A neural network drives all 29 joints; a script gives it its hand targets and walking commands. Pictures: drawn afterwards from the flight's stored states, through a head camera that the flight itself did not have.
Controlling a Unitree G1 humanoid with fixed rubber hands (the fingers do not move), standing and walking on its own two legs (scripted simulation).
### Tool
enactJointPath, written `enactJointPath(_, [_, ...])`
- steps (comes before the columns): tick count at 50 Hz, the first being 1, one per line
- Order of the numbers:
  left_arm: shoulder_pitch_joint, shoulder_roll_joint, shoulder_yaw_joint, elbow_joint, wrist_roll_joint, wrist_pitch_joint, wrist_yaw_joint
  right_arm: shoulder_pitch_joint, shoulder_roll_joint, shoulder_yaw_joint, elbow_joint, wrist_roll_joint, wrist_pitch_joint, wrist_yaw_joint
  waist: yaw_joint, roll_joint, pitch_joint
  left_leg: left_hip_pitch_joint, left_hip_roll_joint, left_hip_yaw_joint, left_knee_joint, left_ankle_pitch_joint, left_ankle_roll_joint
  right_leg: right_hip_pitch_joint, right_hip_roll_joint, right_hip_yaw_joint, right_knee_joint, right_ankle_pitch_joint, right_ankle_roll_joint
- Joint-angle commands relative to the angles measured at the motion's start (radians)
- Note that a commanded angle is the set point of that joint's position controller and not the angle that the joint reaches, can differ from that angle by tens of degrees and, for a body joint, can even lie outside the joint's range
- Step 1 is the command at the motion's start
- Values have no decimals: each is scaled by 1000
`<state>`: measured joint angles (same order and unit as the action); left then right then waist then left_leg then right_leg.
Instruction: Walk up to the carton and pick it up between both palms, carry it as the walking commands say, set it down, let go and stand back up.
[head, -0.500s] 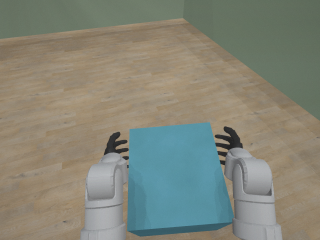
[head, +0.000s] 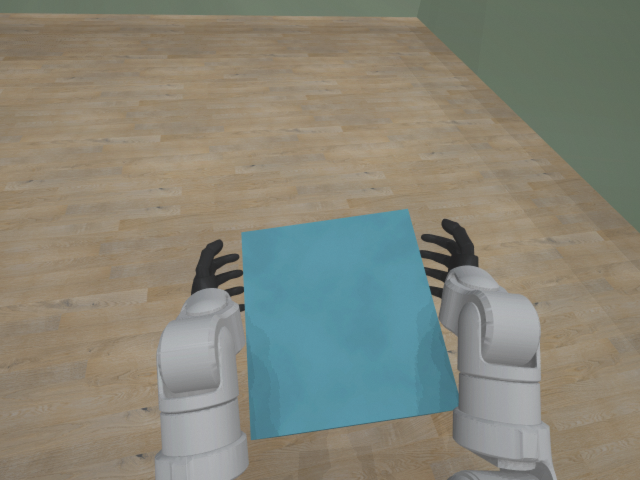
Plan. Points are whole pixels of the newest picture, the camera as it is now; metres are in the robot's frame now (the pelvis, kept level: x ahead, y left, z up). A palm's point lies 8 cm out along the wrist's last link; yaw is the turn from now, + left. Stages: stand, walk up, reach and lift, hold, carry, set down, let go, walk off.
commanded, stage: carry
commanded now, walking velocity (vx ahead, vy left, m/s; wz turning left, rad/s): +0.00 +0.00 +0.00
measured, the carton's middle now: (339, 329) +0.31 +0.01 +0.02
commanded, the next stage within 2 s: none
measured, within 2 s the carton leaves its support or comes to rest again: neither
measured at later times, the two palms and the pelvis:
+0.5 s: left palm (235, 312) +0.28 +0.14 +0.11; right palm (506, 347) +0.25 -0.14 +0.12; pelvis -0.02 +0.02 +0.01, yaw -4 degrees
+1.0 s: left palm (251, 329) +0.26 +0.12 +0.10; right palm (525, 364) +0.23 -0.16 +0.11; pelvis -0.04 +0.00 +0.01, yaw -4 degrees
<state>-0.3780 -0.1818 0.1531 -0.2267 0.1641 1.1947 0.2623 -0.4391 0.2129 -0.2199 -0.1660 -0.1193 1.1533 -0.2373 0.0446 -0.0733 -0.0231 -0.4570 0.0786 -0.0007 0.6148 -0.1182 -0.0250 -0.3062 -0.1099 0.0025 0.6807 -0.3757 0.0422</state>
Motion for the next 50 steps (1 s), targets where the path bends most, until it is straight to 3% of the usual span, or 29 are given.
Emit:
enactJointPath(1, [-507, -1058, -761, 92, -538, 29, -429, -237, 935, 634, 123, 327, 43, 400, -61, 361, -362, 290, 231, -66, -155, 451, 132, -66, 64, -2, 131, -211, -27])
enactJointPath(2, [-541, -1048, -763, 50, -545, 30, -442, -284, 952, 646, 85, 334, 32, 399, -59, 397, -374, 303, 219, -102, -121, 267, 138, -71, 43, 14, 73, -157, -31])
enactJointPath(3, [-532, -1048, -741, 49, -548, 31, -448, -266, 982, 651, 103, 336, 33, 391, -44, 351, -360, 261, 209, -59, -117, 113, 131, -29, 30, 2, -37, -63, -19])
enactJointPath(4, [-539, -1042, -741, 1, -554, 17, -455, -331, 994, 687, 6, 358, 10, 380, -34, 265, -401, 229, 148, -15, -57, -92, 98, 53, 20, 52, -206, 130, -30])
enactJointPath(6, [-574, -1102, -749, -12, -570, 2, -459, -507, 1015, 756, -204, 415, -13, 384, -58, 9, -345, 200, 12, 61, 5, -175, 68, -5, -83, 217, -238, 403, -78])
enactJointPath(7, [-538, -1114, -727, -12, -549, -14, -448, -588, 1020, 779, -289, 460, -12, 390, -60, -42, -326, 301, 14, 53, -40, -129, 64, -112, -67, 191, -208, 254, -89])
enactJointPath(9, [-516, -1116, -693, 28, -543, -5, -437, -617, 977, 780, -320, 470, -4, 382, -50, 84, -421, 363, 160, -101, -126, 200, 117, -13, 54, 24, -68, 106, -33])
enactJointPath(10, [-474, -1105, -671, 45, -530, 0, -433, -552, 958, 773, -269, 453, 7, 379, -49, 128, -442, 346, 194, -136, -157, 209, 140, 36, 88, -13, -62, 45, -18])
enactJointPath(12, [-368, -1068, -639, 70, -492, 5, -427, -443, 936, 785, -189, 439, 35, 383, -42, 83, -443, 298, 176, -116, -191, 74, 131, 83, 80, -1, -87, 90, -40])
enactJointPath(15, [-288, -1045, -622, 156, -432, 9, -414, -384, 915, 769, -97, 421, 54, 401, -47, 67, -466, 320, 144, -47, -154, 143, 101, 90, 55, 18, -93, 191, -53])
enactJointPath(17, [-320, -1041, -647, 132, -437, 8, -412, -336, 924, 768, -42, 422, 60, 412, -47, 107, -467, 315, 126, -20, -134, 230, 84, 99, 31, 22, -84, 253, -56])
enactJointPath(18, [-341, -1057, -653, 149, -441, 11, -412, -363, 925, 756, -21, 423, 62, 415, -45, 157, -450, 297, 118, 5, -138, 218, 87, 85, 26, 18, -89, 235, -51])
enactJointPath(21, [-345, -1041, -656, 143, -436, 15, -416, -357, 949, 737, 51, 433, 74, 424, -45, 111, -289, 202, 112, 26, -180, -63, 71, -16, 13, 30, -165, 148, -53])
enactJointPath(22, [-421, -1056, -675, 108, -457, 12, -415, -376, 955, 725, 45, 432, 72, 427, -44, 176, -271, 202, 98, 32, -204, -118, 67, -29, 13, 27, -170, 154, -57])
enactJointPath(24, [-463, -1037, -673, 102, -461, 18, -419, -401, 952, 704, 62, 432, 74, 429, -45, 197, -197, 134, 113, 5, -277, -315, 59, -53, 30, 9, -183, 71, -53])
enactJointPath(26, [-473, -1057, -664, 137, -477, 26, -428, -451, 953, 689, 52, 440, 73, 420, -47, 161, -191, 131, 86, 35, -237, -388, 49, -75, 34, 12, -213, 12, -58])
enactJointPath(27, [-512, -1054, -661, 118, -491, 24, -429, -481, 962, 688, 47, 453, 72, 416, -48, 178, -157, 142, 77, 45, -233, -384, 45, -120, 30, 22, -224, -4, -52])
enactJointPath(30, [-477, -1060, -647, 117, -488, 15, -430, -528, 959, 698, -22, 466, 63, 407, -51, 60, -241, 240, 65, 62, -162, -295, 40, -143, 12, 61, -274, -45, -58])
enactJointPath(32, [-470, -1046, -646, 112, -496, 14, -432, -520, 965, 713, -30, 470, 59, 396, -55, -15, -286, 285, 60, 62, -130, -191, 41, -141, -10, 80, -293, -12, -58])
enactJointPath(34, [-470, -1042, -646, 127, -499, 11, -435, -505, 961, 710, -35, 453, 56, 389, -54, -3, -310, 261, 68, 50, -138, -192, 45, -112, 0, 68, -272, 14, -59])
enactJointPath(36, [-459, -1054, -627, 135, -493, 2, -438, -555, 972, 740, -78, 460, 56, 385, -54, -79, -341, 253, 69, 52, -122, -146, 44, -68, -5, 62, -256, 78, -52])
enactJointPath(37, [-451, -1033, -622, 135, -481, -1, -434, -533, 975, 744, -50, 456, 57, 386, -51, -49, -366, 280, 68, 61, -114, -108, 39, -55, -11, 73, -247, 130, -57])
enactJointPath(39, [-459, -1038, -622, 123, -475, -2, -434, -510, 969, 756, -59, 446, 57, 388, -53, -66, -357, 293, 55, 65, -105, -78, 39, -79, -27, 90, -259, 163, -60])
enactJointPath(42, [-480, -1034, -638, 97, -465, -6, -425, -514, 992, 749, -35, 458, 61, 396, -48, 61, -389, 267, 96, 26, -159, -36, 44, -19, -2, 45, -193, 139, -55])
enactJointPath(43, [-480, -1033, -640, 108, -464, -6, -427, -494, 991, 740, -9, 452, 62, 400, -48, 36, -358, 260, 100, 29, -153, -57, 37, -38, -3, 42, -213, 128, -50])
enactJointPath(45, [-456, -1031, -627, 136, -443, -12, -422, -459, 982, 711, 49, 435, 57, 407, -46, 106, -366, 265, 96, 29, -164, -57, 42, -36, -2, 45, -203, 140, -54])
enactJointPath(48, [-469, -1028, -634, 144, -440, -17, -422, -433, 981, 700, 88, 423, 53, 412, -47, 95, -311, 234, 89, 27, -187, -93, 41, -38, 5, 38, -216, 132, -55])
enactJointPath(49, [-465, -1016, -635, 113, -442, -19, -421, -441, 994, 715, 65, 440, 54, 415, -48, 63, -330, 251, 89, 40, -169, -107, 36, -47, -1, 37, -228, 128, -52])
enactJointPath(50, [-453, -1019, -608, 191, -421, -26, -427, -453, 976, 686, 106, 413, 42, 414, -52, 37, -298, 247, 87, 46, -158, -87, 33, -63, -2, 43, -245, 129, -49])
